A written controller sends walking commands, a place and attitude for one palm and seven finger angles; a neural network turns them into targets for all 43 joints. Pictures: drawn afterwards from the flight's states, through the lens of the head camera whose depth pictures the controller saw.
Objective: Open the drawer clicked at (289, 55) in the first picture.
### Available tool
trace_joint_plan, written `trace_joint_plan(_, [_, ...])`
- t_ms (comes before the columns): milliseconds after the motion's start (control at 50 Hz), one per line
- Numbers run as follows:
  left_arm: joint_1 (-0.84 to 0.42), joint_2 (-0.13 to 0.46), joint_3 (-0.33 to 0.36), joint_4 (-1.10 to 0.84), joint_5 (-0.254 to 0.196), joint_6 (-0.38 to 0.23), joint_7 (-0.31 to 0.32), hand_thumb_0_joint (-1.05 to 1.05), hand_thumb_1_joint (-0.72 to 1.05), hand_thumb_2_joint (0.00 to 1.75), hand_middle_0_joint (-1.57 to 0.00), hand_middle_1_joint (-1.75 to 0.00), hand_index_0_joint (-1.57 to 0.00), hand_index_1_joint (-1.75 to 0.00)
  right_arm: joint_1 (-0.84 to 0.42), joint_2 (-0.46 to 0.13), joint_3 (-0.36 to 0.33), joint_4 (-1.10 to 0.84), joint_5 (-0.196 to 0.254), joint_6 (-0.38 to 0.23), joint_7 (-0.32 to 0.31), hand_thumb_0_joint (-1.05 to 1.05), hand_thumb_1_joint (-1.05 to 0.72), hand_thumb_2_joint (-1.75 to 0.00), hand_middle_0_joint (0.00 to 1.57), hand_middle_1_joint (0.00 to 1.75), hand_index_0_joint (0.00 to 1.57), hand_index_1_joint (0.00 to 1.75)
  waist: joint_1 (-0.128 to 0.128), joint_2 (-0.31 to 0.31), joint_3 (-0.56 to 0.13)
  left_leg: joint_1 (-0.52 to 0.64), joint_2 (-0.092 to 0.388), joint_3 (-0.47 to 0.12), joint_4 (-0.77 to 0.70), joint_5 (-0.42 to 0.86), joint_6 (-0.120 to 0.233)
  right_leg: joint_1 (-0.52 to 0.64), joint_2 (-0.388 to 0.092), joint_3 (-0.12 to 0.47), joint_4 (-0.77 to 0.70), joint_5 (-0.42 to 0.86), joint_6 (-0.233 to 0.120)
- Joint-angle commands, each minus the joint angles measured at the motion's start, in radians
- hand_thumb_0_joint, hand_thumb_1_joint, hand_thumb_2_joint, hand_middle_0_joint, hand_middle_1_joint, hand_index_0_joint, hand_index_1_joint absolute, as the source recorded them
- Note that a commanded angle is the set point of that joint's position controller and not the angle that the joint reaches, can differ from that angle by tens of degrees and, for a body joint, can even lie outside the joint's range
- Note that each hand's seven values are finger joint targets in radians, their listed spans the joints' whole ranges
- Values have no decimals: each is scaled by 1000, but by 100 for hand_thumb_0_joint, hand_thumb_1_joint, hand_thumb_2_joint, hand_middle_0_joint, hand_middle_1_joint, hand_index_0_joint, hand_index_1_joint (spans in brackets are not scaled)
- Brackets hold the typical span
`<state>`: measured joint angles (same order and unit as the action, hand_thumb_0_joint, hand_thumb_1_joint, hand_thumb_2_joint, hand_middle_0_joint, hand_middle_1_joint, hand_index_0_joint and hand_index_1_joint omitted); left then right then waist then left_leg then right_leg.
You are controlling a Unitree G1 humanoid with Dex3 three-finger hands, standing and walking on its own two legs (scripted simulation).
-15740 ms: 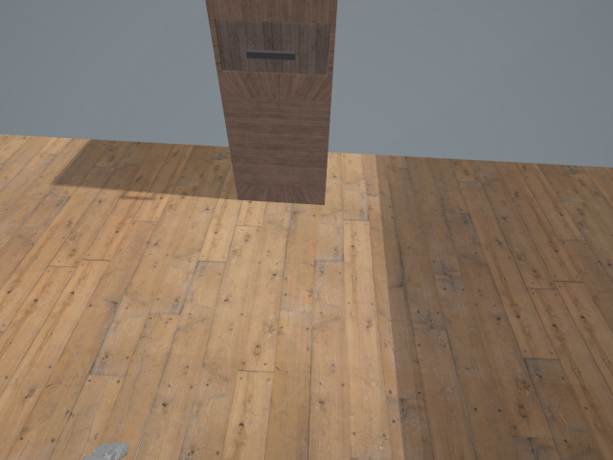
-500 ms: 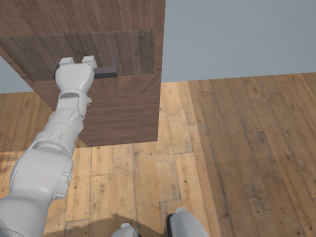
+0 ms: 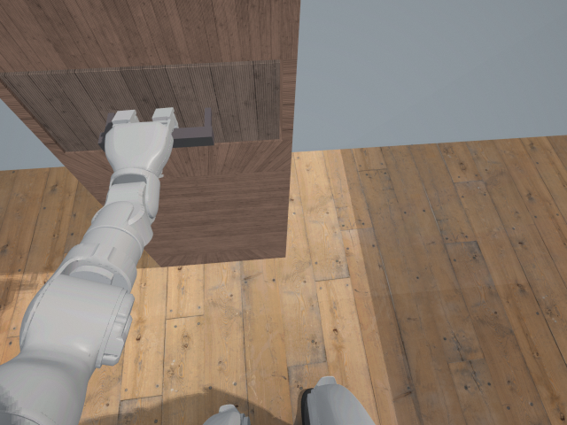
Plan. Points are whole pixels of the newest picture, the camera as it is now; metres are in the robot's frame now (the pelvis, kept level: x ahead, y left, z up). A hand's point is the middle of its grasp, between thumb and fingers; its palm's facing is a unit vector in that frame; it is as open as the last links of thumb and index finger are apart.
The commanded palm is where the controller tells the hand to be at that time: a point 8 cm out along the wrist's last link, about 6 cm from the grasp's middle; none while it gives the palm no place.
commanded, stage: pull the drawer open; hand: left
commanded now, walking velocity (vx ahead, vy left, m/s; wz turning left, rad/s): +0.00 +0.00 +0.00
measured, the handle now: (159, 128) +0.57 +0.15 +0.02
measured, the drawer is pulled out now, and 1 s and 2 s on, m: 0.00 0.09 0.20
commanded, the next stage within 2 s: none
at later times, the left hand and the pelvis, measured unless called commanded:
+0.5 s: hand (151, 189) +0.47 +0.16 +0.00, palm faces -0.02 -0.05 -1.00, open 6.0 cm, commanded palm +0.42 +0.17 +0.05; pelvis +0.03 +0.00 +0.02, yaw -2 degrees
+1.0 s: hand (148, 221) +0.41 +0.16 +0.00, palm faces -0.02 -0.06 -1.00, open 6.0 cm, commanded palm +0.36 +0.17 +0.05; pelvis +0.04 +0.00 +0.03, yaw -3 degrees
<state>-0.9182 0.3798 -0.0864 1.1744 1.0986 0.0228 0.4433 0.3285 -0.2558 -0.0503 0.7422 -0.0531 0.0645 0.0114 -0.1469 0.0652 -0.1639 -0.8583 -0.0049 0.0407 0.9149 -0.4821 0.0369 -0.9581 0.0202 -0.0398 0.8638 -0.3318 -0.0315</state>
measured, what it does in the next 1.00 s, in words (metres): stands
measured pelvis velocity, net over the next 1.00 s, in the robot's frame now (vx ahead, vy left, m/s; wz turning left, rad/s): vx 0.04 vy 0.00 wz -0.05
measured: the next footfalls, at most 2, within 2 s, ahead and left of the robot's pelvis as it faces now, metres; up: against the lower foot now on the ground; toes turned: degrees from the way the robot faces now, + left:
none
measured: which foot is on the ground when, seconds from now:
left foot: down 0.00-1.00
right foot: down 0.00-1.00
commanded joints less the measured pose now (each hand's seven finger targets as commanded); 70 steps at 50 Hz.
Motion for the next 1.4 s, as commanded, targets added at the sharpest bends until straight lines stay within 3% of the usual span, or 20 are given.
trace_joint_plan(0, [-315,167,39,-199,-15,-6,18,0,90,90,-40,-135,-40,-135,153,-147,-56,-51,4,-11,-11,0,-90,-90,20,30,20,30,7,3,-510,217,-20,-38,-81,521,-8,439,15,47,-65,434,1])
trace_joint_plan(100, [-184,105,15,-236,-26,-31,1,0,90,90,-40,-135,-40,-135,135,-140,-61,-70,14,-7,-8,0,-90,-90,20,30,20,30,30,-31,-468,230,-13,-37,-103,538,-7,461,17,44,-81,449,0])
trace_joint_plan(140, [-144,147,54,-269,-22,-41,6,0,90,90,-40,-135,-40,-135,132,-144,-62,-77,15,-3,-9,0,-90,-90,20,30,20,30,50,-54,-498,228,-15,-37,-110,556,-6,506,15,52,-79,478,-1])
trace_joint_plan(220, [-28,117,55,-326,-20,-45,19,0,90,90,-40,-135,-40,-135,118,-135,-70,-82,18,3,-5,0,-90,-90,20,30,20,30,76,-53,-479,255,-11,-30,-124,614,-7,528,13,54,-91,523,-3])
trace_joint_plan(240, [-25,88,33,-342,-22,-44,21,0,90,90,-40,-135,-40,-135,111,-132,-71,-85,17,4,-3,0,-90,-90,20,30,20,30,69,-54,-465,261,-12,-30,-123,631,-7,526,14,53,-94,540,-4])
trace_joint_plan(400, [98,104,56,-387,-3,2,53,0,90,90,-40,-135,-40,-135,63,-126,-68,-89,23,23,-4,0,-90,-90,20,30,20,30,100,-79,-414,270,-16,-15,-155,650,-9,580,9,58,-112,590,-6])
trace_joint_plan(460, [135,55,25,-441,0,15,56,0,90,90,-40,-135,-40,-135,47,-118,-73,-103,26,25,-2,0,-90,-90,20,30,20,30,104,-53,-430,328,-10,-22,-158,718,-11,577,10,51,-118,599,-7])
trace_joint_plan(520, [208,70,47,-504,-5,29,54,0,90,90,-40,-135,-40,-135,31,-116,-71,-123,31,32,1,0,-90,-90,20,30,20,30,123,-70,-443,344,-9,-24,-168,738,-13,609,9,52,-124,615,-8])
trace_joint_plan(600, [240,-10,-19,-561,-1,35,53,0,90,90,-40,-135,-40,-135,-8,-110,-70,-137,36,32,0,0,-90,-90,20,30,20,30,113,-45,-395,399,-3,-33,-169,749,-19,555,15,37,-136,554,-9])
trace_joint_plan(660, [296,15,4,-548,5,47,57,0,90,90,-40,-135,-40,-135,-31,-112,-65,-144,37,36,-5,0,-90,-90,20,30,20,30,122,-83,-351,368,-10,-28,-182,689,-17,569,15,41,-145,541,-12])
trace_joint_plan(700, [287,-17,-26,-580,7,51,59,0,90,90,-40,-135,-40,-135,-44,-107,-63,-152,38,33,-6,0,-90,-90,20,30,20,30,117,-85,-346,369,-13,-25,-186,681,-17,580,13,42,-146,557,-11])
trace_joint_plan(760, [371,18,12,-622,15,65,62,0,90,90,-40,-135,-40,-135,-58,-105,-62,-159,38,38,-7,0,-90,-90,20,30,20,30,149,-69,-387,398,-10,-31,-183,777,-23,614,10,46,-130,611,-15])
trace_joint_plan(820, [385,-52,-50,-695,1,77,52,0,90,90,-40,-135,-40,-135,-72,-103,-64,-165,40,36,1,0,-90,-90,20,30,20,30,133,-56,-379,442,-1,-35,-179,813,-28,596,9,38,-138,621,-11])
trace_joint_plan(880, [442,-2,-7,-695,2,81,50,0,90,90,-40,-135,-40,-135,-94,-104,-57,-173,42,36,-5,0,-90,-90,20,30,20,30,142,-83,-348,411,-11,-25,-188,709,-24,612,9,46,-149,594,-13])
trace_joint_plan(920, [467,-25,-24,-727,2,76,51,0,90,90,-40,-135,-40,-135,-110,-100,-54,-183,43,32,-7,0,-90,-90,20,30,20,30,146,-91,-339,404,-14,-27,-202,657,-24,614,9,50,-156,556,-15])
trace_joint_plan(1060, [574,-54,-47,-812,3,90,52,0,90,90,-40,-135,-40,-135,-144,-96,-52,-194,43,21,-6,0,-90,-90,20,30,20,30,160,-84,-343,433,-11,-26,-195,766,-30,642,4,58,-141,655,-15])
trace_joint_plan(1140, [617,-28,-26,-866,0,91,49,0,90,90,-40,-135,-40,-135,-161,-97,-48,-203,45,16,-6,0,-90,-90,20,30,20,30,167,-64,-348,438,-15,-29,-201,727,-36,647,4,63,-143,631,-17])
trace_joint_plan(1220, [659,-47,-35,-864,3,84,56,0,90,90,-40,-135,-40,-135,-185,-92,-43,-210,48,5,-10,0,-90,-90,20,30,20,30,167,-105,-281,403,-20,-24,-217,607,-30,623,7,62,-158,538,-18])
trace_joint_plan(1320, [753,-25,-4,-901,-1,90,61,0,90,90,-40,-135,-40,-135,-204,-87,-39,-218,46,-4,-13,0,-90,-90,20,30,20,30,183,-128,-321,386,-31,-16,-208,654,-34,699,-7,90,-136,717,-9])
trace_joint_plan(1380, [759,-2,9,-916,3,91,63,0,90,90,-40,-135,-40,-135,-220,-85,-34,-220,48,-7,-18,0,-90,-90,20,30,20,30,187,-79,-305,386,-34,-17,-216,605,-37,679,-3,91,-139,649,-15])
